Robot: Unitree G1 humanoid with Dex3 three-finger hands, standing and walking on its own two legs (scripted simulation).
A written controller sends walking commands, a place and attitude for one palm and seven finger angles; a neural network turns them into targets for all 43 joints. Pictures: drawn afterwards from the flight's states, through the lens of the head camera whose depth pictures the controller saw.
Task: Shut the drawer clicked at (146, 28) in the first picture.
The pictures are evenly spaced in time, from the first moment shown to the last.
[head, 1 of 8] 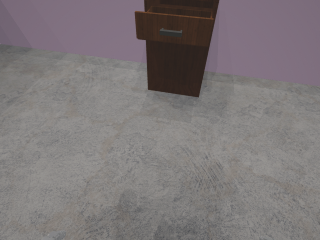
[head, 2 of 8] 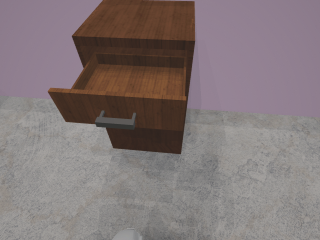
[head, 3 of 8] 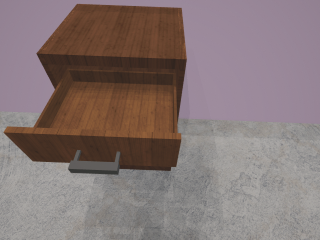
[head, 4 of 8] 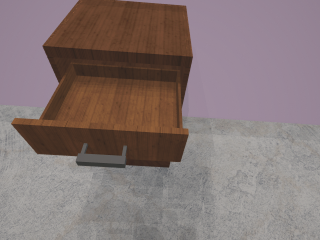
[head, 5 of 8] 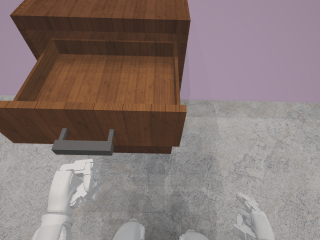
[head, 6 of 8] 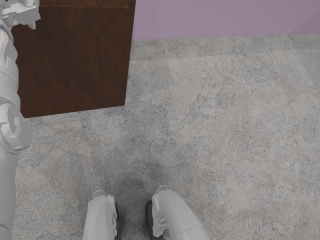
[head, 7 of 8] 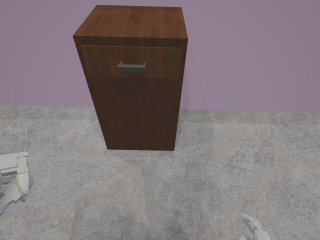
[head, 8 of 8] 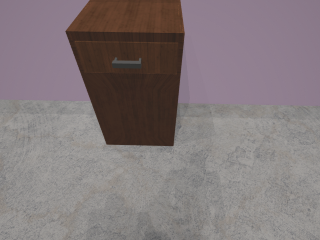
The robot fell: no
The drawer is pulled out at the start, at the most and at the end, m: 0.30 0.30 0.00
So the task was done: yes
